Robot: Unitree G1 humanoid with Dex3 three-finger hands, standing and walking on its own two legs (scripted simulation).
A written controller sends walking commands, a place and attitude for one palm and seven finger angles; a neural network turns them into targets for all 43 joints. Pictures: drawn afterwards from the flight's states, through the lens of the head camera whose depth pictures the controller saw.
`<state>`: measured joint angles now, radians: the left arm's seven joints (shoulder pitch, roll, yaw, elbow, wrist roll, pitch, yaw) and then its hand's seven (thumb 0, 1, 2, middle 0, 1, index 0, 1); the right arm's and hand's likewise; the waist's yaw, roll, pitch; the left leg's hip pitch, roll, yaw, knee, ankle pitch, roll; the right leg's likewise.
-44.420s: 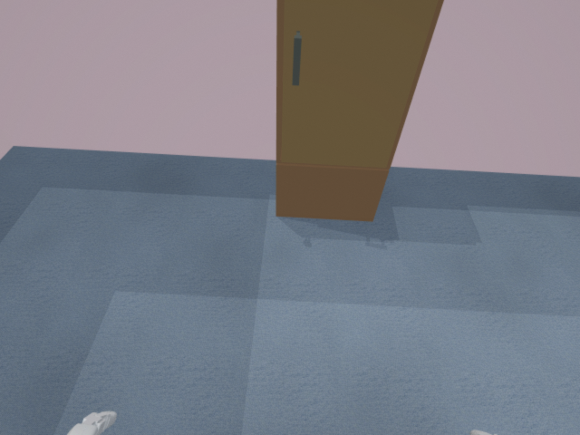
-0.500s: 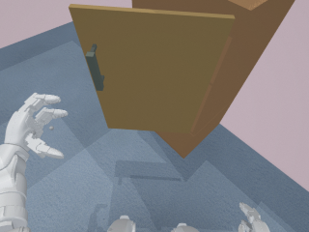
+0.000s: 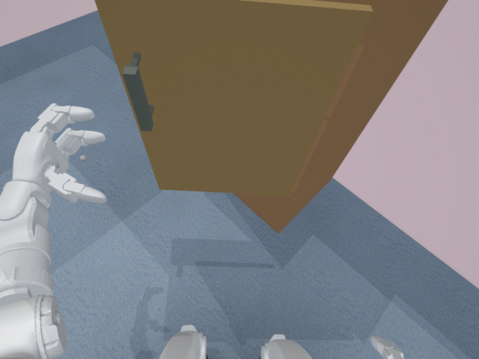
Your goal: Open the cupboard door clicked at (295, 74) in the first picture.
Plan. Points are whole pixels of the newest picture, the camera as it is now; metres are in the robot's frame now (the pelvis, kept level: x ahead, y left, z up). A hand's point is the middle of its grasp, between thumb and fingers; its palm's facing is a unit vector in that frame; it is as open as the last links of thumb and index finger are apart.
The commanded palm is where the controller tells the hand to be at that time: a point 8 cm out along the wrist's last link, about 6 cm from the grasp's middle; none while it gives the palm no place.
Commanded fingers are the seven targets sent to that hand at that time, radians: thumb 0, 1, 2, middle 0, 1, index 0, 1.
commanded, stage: move the hooked fingers beside the handle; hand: left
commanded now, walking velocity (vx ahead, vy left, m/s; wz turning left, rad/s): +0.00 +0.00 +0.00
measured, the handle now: (142, 94) +0.57 +0.19 +0.06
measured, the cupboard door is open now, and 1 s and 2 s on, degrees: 43 43 43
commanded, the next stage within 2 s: slide the fingers in behind the handle in 1.52 s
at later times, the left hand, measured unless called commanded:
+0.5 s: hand (96, 125) +0.49 +0.25 +0.06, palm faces -0.02 -1.00 +0.00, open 14.0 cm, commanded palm +0.47 +0.30 +0.07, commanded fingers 0.00 -0.50 0.30 -0.30 -1.20 -0.30 -1.20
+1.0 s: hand (98, 120) +0.50 +0.25 +0.06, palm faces -0.03 -1.00 +0.00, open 14.0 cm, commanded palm +0.49 +0.30 +0.06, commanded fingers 0.00 -0.50 0.30 -0.30 -1.20 -0.30 -1.20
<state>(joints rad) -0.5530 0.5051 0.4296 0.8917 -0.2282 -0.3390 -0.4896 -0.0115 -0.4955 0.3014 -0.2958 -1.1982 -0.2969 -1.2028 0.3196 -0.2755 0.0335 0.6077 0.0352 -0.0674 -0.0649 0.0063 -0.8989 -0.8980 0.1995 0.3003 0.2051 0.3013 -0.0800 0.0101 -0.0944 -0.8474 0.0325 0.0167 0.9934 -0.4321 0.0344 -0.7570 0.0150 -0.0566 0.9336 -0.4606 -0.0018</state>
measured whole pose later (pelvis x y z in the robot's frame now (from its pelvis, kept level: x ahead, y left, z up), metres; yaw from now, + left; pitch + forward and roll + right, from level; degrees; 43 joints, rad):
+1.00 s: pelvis +0.00 +0.00 -0.02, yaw -2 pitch +23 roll -5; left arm -0.89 0.71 0.50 1.22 -0.11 -0.33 -0.47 -0.01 -0.49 0.30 -0.30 -1.20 -0.30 -1.20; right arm 0.40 -0.28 0.05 0.60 0.01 0.08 -0.04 0.00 -0.90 -0.90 0.20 0.30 0.21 0.30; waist -0.18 0.02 -0.10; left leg -1.02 0.06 0.01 1.08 -0.46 0.04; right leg -0.92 0.05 -0.06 0.99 -0.46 0.00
